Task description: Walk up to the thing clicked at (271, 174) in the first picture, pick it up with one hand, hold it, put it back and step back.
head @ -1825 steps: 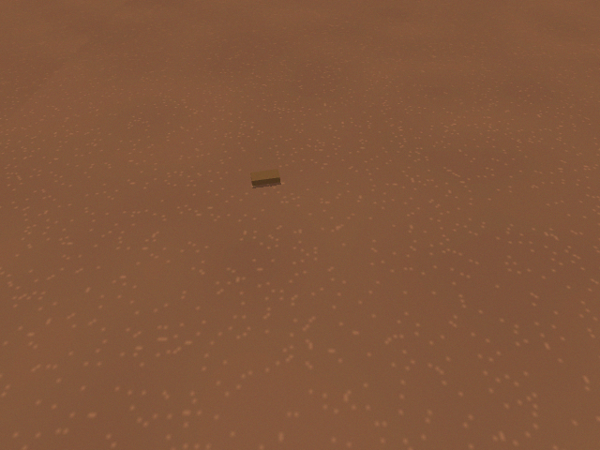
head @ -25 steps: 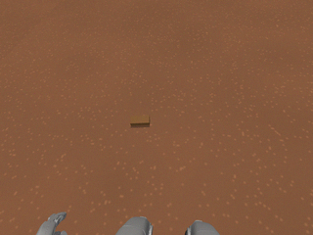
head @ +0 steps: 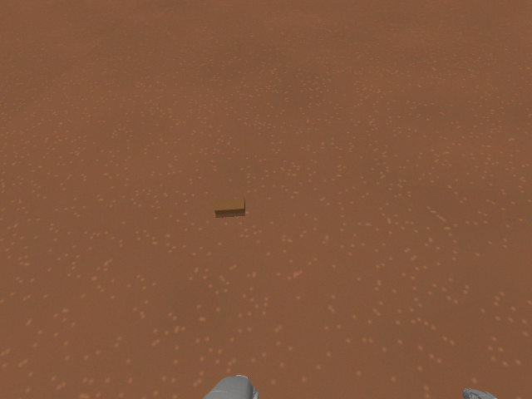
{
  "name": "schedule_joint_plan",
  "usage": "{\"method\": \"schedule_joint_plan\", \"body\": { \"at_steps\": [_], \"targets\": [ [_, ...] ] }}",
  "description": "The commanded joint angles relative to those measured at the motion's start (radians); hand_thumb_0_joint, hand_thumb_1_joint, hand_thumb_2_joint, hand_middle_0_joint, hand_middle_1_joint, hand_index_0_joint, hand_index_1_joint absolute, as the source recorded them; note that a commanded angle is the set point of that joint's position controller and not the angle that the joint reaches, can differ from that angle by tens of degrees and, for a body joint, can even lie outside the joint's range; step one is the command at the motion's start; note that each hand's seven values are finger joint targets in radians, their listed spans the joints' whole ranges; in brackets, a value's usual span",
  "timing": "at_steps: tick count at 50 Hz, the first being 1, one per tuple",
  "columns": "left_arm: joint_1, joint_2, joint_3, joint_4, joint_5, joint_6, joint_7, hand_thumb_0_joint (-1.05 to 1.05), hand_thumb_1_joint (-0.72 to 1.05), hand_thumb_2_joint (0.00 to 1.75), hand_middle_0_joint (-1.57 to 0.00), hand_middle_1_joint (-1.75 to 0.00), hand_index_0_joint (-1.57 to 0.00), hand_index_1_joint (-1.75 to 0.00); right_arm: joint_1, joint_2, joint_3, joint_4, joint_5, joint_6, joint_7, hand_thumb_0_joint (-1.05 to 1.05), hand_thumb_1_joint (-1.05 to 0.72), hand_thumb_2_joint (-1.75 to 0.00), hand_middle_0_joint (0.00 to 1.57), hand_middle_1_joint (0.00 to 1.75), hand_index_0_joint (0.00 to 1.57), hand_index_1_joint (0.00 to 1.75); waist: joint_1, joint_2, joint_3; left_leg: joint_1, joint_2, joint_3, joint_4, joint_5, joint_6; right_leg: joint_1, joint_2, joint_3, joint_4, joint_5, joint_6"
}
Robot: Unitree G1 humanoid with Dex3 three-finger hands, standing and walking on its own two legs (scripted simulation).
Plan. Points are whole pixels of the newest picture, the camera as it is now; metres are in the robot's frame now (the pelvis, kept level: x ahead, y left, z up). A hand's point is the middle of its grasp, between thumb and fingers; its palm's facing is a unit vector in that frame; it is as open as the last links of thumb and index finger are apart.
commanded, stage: step back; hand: left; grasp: from above
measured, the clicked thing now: (230, 206) +1.04 +0.32 -0.74
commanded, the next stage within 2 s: stand in 0.88 s
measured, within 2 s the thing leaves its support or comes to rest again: neither
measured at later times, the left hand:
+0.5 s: hand out of the picture +0.08 +0.27 -0.13, palm faces +0.08 -0.91 -0.41, open 7.4 cm
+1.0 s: hand out of the picture +0.11 +0.28 -0.14, palm faces +0.11 -0.94 -0.33, open 7.4 cm
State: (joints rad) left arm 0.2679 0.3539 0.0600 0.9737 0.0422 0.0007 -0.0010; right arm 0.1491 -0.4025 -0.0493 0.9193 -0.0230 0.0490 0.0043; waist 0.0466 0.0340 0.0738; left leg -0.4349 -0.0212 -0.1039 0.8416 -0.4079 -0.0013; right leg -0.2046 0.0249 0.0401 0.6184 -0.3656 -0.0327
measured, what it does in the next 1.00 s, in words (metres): steps on the spot: left foot, then left foot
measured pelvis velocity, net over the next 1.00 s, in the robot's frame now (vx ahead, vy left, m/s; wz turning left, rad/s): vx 0.05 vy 0.02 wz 0.09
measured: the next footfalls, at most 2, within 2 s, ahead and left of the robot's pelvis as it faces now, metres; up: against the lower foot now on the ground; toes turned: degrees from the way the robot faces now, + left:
left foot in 0.16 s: +0.05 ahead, +0.15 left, +0.00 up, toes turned +2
left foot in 0.70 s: +0.08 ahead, +0.15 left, +0.00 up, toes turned +6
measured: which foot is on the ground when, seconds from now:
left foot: up 0.00-0.14, down 0.16-0.44, up 0.46-0.68, down 0.70-1.00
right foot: down 0.00-1.00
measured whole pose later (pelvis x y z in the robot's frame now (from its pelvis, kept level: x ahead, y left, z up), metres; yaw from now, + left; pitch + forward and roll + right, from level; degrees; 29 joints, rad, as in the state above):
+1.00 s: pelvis +0.05 +0.02 +0.01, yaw +5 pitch -3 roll +0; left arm 0.09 0.35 0.01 1.10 -0.01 -0.01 0.00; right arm 0.07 -0.34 0.00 1.09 -0.01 -0.02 0.00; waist 0.02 -0.01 0.07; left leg -0.17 0.03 0.01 0.45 -0.23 -0.02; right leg -0.13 -0.03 -0.05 0.44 -0.27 0.01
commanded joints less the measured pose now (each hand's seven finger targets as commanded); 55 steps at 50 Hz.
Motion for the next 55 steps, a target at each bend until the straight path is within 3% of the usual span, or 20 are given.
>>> {"method": "schedule_joint_plan", "body": {
  "at_steps": [1,5,8,10,11,13,18,20,21,22,23,24,27,31,34,36,37,40,43,55],
  "targets": [
    [-0.126,0.290,0.077,-0.109,0.006,-0.056,0.018,0.00,0.90,0.90,-0.20,-0.30,-0.20,-0.30,-0.014,-0.171,-0.046,-0.045,0.001,-0.050,0.004,0.00,-0.90,-0.90,0.20,0.30,0.20,0.30,-0.021,-0.166,0.016,-0.002,0.005,-0.025,-0.002,-0.014,-0.017,-0.085,-0.234,0.255,-0.332,-0.246,-0.130],
    [-0.098,0.308,0.080,-0.096,0.004,-0.045,0.006,0.00,0.90,0.90,-0.20,-0.30,-0.20,-0.30,-0.020,-0.164,-0.049,-0.033,-0.011,-0.072,0.013,0.00,-0.90,-0.90,0.20,0.30,0.20,0.30,-0.002,-0.202,0.031,0.070,0.014,0.074,-0.231,-0.048,-0.020,-0.055,-0.273,0.239,-0.312,-0.214,-0.140],
    [-0.081,0.246,0.046,-0.092,-0.005,-0.027,-0.002,0.00,0.90,0.90,-0.20,-0.30,-0.20,-0.30,0.050,-0.160,-0.066,0.008,-0.014,-0.093,0.005,0.00,-0.90,-0.90,0.20,0.30,0.20,0.30,-0.038,-0.127,-0.027,0.348,-0.007,0.063,-0.456,0.091,0.018,-0.140,-0.182,0.096,-0.122,0.017,-0.078],
    [-0.152,0.215,0.040,-0.097,-0.025,-0.025,-0.001,0.00,0.90,0.90,-0.20,-0.30,-0.20,-0.30,0.122,-0.293,-0.094,0.020,-0.018,-0.097,0.003,0.00,-0.90,-0.90,0.20,0.30,0.20,0.30,-0.083,0.098,-0.051,0.338,0.294,-0.432,-0.601,-0.327,0.182,-0.308,-0.017,-0.077,0.169,-0.182,0.000],
    [-0.163,0.264,0.055,-0.101,-0.016,-0.025,0.002,0.00,0.90,0.90,-0.20,-0.30,-0.20,-0.30,0.133,-0.308,-0.100,0.012,-0.016,-0.101,0.004,0.00,-0.90,-0.90,0.20,0.30,0.20,0.30,-0.099,0.070,-0.016,0.289,0.342,-0.487,-0.631,-0.333,0.243,-0.315,-0.048,0.003,0.276,-0.216,-0.002],
    [-0.132,0.238,0.050,-0.095,-0.021,-0.032,0.000,0.00,0.90,0.90,-0.20,-0.30,-0.20,-0.30,0.109,-0.264,-0.087,0.002,-0.015,-0.109,-0.003,0.00,-0.90,-0.90,0.20,0.30,0.20,0.30,-0.068,0.070,-0.005,0.350,0.301,-0.392,-0.574,-0.081,0.230,-0.369,-0.074,0.035,0.297,-0.164,-0.005],
    [-0.094,0.214,0.054,-0.058,-0.021,-0.043,-0.010,0.00,0.90,0.90,-0.20,-0.30,-0.20,-0.30,0.051,-0.232,-0.073,-0.014,-0.015,-0.093,-0.001,0.00,-0.90,-0.90,0.20,0.30,0.20,0.30,-0.053,0.152,-0.034,0.174,0.210,-0.163,-0.497,0.128,0.167,-0.092,-0.030,-0.076,0.030,-0.062,0.010],
    [-0.033,0.194,0.054,-0.018,-0.019,-0.051,0.003,0.00,0.90,0.90,-0.20,-0.30,-0.20,-0.30,-0.009,-0.174,-0.046,-0.023,0.005,-0.076,-0.002,0.00,-0.90,-0.90,0.20,0.30,0.20,0.30,0.011,0.099,-0.062,0.041,0.154,-0.070,-0.359,0.182,0.101,0.140,0.000,-0.103,-0.174,0.108,0.005],
    [-0.009,0.227,0.066,-0.009,-0.012,-0.055,0.012,0.00,0.90,0.90,-0.20,-0.30,-0.20,-0.30,-0.010,-0.121,-0.026,-0.031,0.011,-0.072,-0.005,0.00,-0.90,-0.90,0.20,0.30,0.20,0.30,0.033,0.015,-0.082,-0.060,0.107,-0.043,-0.261,0.144,0.059,0.251,-0.059,0.000,-0.207,0.126,-0.003],
    [0.011,0.321,0.084,-0.015,-0.001,-0.059,0.019,0.00,0.90,0.90,-0.20,-0.30,-0.20,-0.30,-0.013,-0.080,-0.015,-0.045,0.018,-0.070,-0.011,0.00,-0.90,-0.90,0.20,0.30,0.20,0.30,0.047,-0.196,-0.081,-0.164,-0.032,-0.007,-0.074,-0.019,0.013,0.216,-0.286,0.365,-0.354,-0.074,-0.079],
    [-0.078,0.368,0.088,-0.042,0.000,-0.059,0.016,0.00,0.90,0.90,-0.20,-0.30,-0.20,-0.30,0.002,-0.138,-0.032,-0.024,0.011,-0.062,-0.024,0.00,-0.90,-0.90,0.20,0.30,0.20,0.30,0.018,-0.174,-0.050,-0.058,0.002,-0.016,0.054,-0.184,0.003,0.022,-0.448,0.491,-0.393,-0.191,-0.202],
    [-0.144,0.347,0.086,-0.067,-0.003,-0.060,0.013,0.00,0.90,0.90,-0.20,-0.30,-0.20,-0.30,0.055,-0.174,-0.041,0.002,0.009,-0.064,-0.026,0.00,-0.90,-0.90,0.20,0.30,0.20,0.30,-0.016,-0.122,-0.019,-0.032,0.035,-0.043,0.095,-0.171,0.001,-0.022,-0.456,0.470,-0.368,-0.147,-0.237],
    [-0.199,0.280,0.062,-0.067,-0.009,-0.064,0.015,0.00,0.90,0.90,-0.20,-0.30,-0.20,-0.30,0.087,-0.153,-0.035,0.050,0.007,-0.069,-0.015,0.00,-0.90,-0.90,0.20,0.30,0.20,0.30,-0.037,-0.144,0.019,0.019,0.052,-0.020,0.011,-0.056,0.006,-0.079,-0.318,0.237,-0.325,-0.002,-0.157],
    [-0.210,0.279,0.058,-0.055,-0.015,-0.059,0.007,0.00,0.90,0.90,-0.20,-0.30,-0.20,-0.30,0.089,-0.133,-0.031,0.068,-0.004,-0.076,-0.005,0.00,-0.90,-0.90,0.20,0.30,0.20,0.30,-0.034,-0.199,-0.026,0.129,0.042,0.102,-0.199,0.007,-0.004,-0.054,-0.274,0.120,-0.254,0.188,-0.123],
    [-0.202,0.242,0.035,-0.050,-0.027,-0.042,0.005,0.00,0.90,0.90,-0.20,-0.30,-0.20,-0.30,0.079,-0.133,-0.039,0.088,-0.014,-0.088,-0.013,0.00,-0.90,-0.90,0.20,0.30,0.20,0.30,-0.059,-0.136,-0.073,0.277,0.039,0.102,-0.418,0.249,0.010,-0.066,-0.219,0.046,-0.119,0.371,-0.059],
    [-0.189,0.183,0.016,-0.051,-0.048,-0.036,0.004,0.00,0.90,0.90,-0.20,-0.30,-0.20,-0.30,0.018,-0.194,-0.041,0.073,-0.013,-0.099,-0.020,0.00,-0.90,-0.90,0.20,0.30,0.20,0.30,-0.026,0.026,-0.135,0.258,0.227,-0.135,-0.475,0.346,0.079,-0.051,-0.104,-0.020,-0.048,0.193,0.018],
    [-0.193,0.205,0.023,-0.026,-0.050,-0.034,0.008,0.00,0.90,0.90,-0.20,-0.30,-0.20,-0.30,-0.047,-0.224,-0.043,0.066,-0.003,-0.096,-0.015,0.00,-0.90,-0.90,0.20,0.30,0.20,0.30,-0.016,0.045,-0.119,0.186,0.247,-0.134,-0.447,0.307,0.128,0.024,-0.075,-0.038,-0.073,0.044,0.017],
    [-0.209,0.231,0.024,-0.001,-0.036,-0.048,0.011,0.00,0.90,0.90,-0.20,-0.30,-0.20,-0.30,-0.072,-0.170,-0.021,0.084,0.002,-0.089,-0.014,0.00,-0.90,-0.90,0.20,0.30,0.20,0.30,-0.027,-0.003,-0.126,0.187,0.155,-0.002,-0.392,0.416,0.051,0.110,-0.139,0.008,-0.169,0.283,-0.004],
    [-0.206,0.241,0.026,0.020,-0.041,-0.049,0.014,0.00,0.90,0.90,-0.20,-0.30,-0.20,-0.30,-0.070,-0.159,-0.018,0.109,0.006,-0.085,-0.017,0.00,-0.90,-0.90,0.20,0.30,0.20,0.30,-0.036,0.016,-0.155,0.245,0.141,0.030,-0.380,0.495,0.038,0.123,-0.166,0.012,-0.164,0.412,-0.012],
    [-0.238,0.206,-0.018,0.101,-0.039,-0.038,0.005,0.00,0.90,0.90,-0.20,-0.30,-0.20,-0.30,-0.139,-0.151,0.002,0.137,0.018,-0.087,-0.013,0.00,-0.90,-0.90,0.20,0.30,0.20,0.30,-0.043,-0.026,-0.113,0.369,0.162,0.022,-0.528,0.471,0.016,0.109,-0.156,0.008,-0.312,0.358,0.021]
  ]
}}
